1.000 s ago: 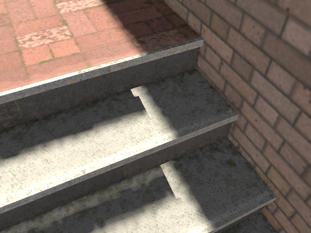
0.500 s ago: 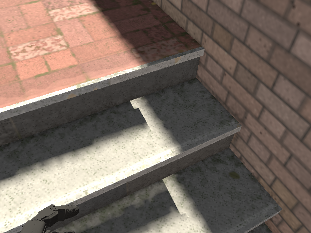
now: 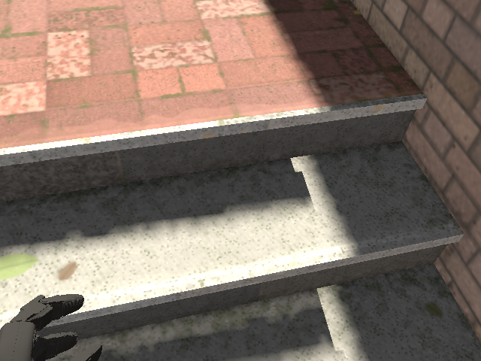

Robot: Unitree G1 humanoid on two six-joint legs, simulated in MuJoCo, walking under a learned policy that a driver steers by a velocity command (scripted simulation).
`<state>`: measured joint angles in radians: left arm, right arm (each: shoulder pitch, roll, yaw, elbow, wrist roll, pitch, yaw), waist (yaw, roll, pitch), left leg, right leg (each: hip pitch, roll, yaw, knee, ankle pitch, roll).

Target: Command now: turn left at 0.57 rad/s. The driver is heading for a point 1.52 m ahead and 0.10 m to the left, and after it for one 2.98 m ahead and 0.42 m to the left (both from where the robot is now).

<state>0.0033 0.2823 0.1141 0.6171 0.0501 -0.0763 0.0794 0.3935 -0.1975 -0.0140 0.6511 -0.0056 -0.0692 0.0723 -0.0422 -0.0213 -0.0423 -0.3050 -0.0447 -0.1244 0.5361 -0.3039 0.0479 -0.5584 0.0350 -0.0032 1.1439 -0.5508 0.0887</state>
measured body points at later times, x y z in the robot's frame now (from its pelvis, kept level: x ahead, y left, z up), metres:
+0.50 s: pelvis +0.01 -0.05 -0.02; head +0.03 -0.05 +0.43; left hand +0.13 +0.16 -0.12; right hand +0.22 -0.24 -0.12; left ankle -0.01 +0.09 -0.73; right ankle +0.00 -0.14 -0.74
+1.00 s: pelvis +0.16 +0.03 +0.01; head +0.17 +0.03 +0.46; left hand +0.35 +0.23 -0.08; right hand +0.02 -0.16 -0.13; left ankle +0.00 +0.08 -0.74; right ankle +0.31 -0.06 -0.47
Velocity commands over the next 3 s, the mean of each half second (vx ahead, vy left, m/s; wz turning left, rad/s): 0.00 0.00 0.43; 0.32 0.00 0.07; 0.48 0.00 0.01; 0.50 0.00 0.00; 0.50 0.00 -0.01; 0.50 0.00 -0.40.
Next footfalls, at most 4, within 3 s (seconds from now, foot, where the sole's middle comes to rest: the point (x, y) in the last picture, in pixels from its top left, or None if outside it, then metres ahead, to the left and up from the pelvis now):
0.20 right None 0.04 -0.14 -0.77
0.52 left None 0.04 0.09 -0.77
1.08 right None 0.38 -0.02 -0.60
1.58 left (115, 248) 0.63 0.27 -0.43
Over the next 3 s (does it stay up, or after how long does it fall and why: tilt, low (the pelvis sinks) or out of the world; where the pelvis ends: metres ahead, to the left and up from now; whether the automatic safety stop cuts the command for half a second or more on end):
stays up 1.19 0.33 0.53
